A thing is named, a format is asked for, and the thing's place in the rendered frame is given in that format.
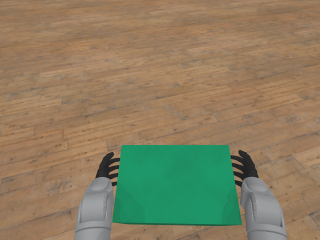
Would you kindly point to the robot right forearm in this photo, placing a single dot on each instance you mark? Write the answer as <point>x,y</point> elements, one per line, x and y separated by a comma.
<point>264,217</point>

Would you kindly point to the robot left hand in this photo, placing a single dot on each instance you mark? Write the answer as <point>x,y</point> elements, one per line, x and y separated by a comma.
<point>104,168</point>

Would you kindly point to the carton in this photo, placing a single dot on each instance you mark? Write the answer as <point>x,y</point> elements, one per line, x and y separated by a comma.
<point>183,185</point>

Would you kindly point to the robot left forearm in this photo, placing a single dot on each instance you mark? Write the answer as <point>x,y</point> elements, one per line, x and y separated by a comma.
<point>94,216</point>

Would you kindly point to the robot right hand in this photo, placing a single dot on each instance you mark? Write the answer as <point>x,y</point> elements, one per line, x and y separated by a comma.
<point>248,167</point>

